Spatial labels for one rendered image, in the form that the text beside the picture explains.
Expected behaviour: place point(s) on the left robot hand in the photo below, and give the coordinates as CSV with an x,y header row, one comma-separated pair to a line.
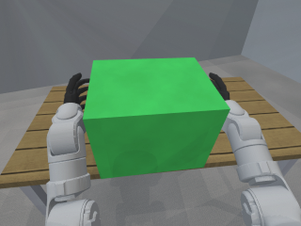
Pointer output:
x,y
73,91

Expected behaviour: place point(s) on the table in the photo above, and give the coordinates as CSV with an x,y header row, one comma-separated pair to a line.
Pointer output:
x,y
28,167

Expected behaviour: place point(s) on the right robot hand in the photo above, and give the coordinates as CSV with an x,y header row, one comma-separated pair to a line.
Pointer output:
x,y
220,86

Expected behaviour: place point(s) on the left robot upper arm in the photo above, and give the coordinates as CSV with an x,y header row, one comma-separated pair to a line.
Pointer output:
x,y
76,213

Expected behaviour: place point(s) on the robot right forearm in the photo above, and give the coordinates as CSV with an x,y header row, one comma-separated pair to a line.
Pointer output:
x,y
255,163

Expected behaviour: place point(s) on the right robot upper arm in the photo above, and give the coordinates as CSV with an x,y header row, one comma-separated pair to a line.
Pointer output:
x,y
269,206

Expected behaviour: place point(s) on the carton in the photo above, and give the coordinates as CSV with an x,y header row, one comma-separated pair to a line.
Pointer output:
x,y
150,115

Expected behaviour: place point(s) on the robot left forearm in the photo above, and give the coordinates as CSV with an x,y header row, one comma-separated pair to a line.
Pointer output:
x,y
66,152

